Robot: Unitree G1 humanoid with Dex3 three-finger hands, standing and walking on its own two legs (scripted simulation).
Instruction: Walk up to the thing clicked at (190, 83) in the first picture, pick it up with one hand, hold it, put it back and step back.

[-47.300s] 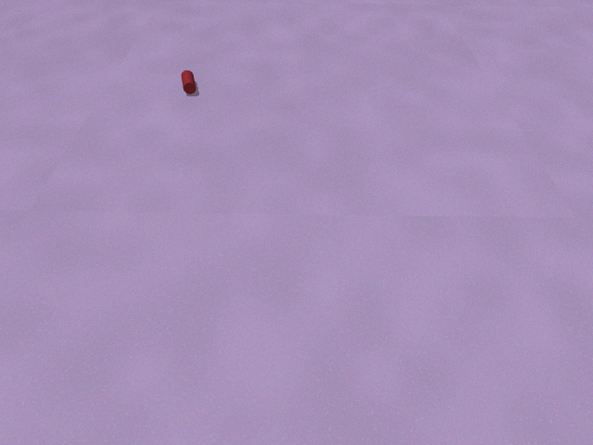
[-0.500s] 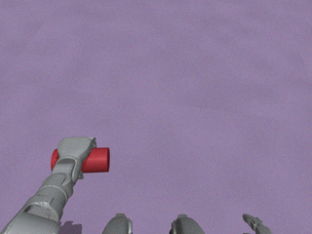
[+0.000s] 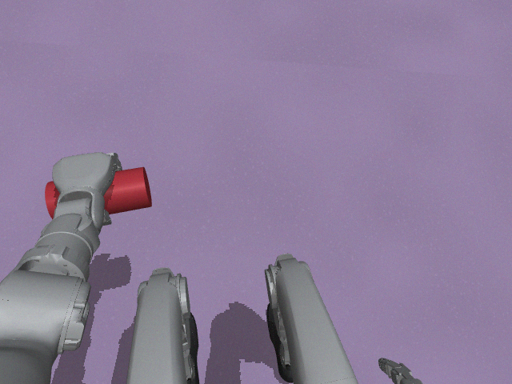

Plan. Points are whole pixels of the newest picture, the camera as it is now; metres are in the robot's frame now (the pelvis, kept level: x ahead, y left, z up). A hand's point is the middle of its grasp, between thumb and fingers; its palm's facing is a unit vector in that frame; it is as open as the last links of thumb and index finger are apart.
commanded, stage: crouch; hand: left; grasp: from above
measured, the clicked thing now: (102, 194) +0.44 +0.22 -0.16
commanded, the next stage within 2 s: lower in 1.10 s
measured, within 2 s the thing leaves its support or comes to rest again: neither
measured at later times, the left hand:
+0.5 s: hand (121, 194) +0.48 +0.21 -0.27, palm faces -0.44 -0.05 -0.89, open 10.2 cm
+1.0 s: hand (129, 196) +0.49 +0.21 -0.33, palm faces -0.44 -0.04 -0.90, open 10.2 cm
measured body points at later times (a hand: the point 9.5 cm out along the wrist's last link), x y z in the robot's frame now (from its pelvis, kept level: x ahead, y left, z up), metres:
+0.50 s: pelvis +0.00 -0.01 -0.10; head +0.24 +0.03 +0.27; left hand +0.50 +0.21 -0.22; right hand +0.05 -0.29 -0.22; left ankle +0.08 +0.12 -0.48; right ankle +0.07 -0.14 -0.48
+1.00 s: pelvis -0.01 -0.01 -0.17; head +0.23 +0.03 +0.21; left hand +0.51 +0.21 -0.28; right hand -0.01 -0.28 -0.28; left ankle +0.08 +0.12 -0.48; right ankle +0.07 -0.14 -0.48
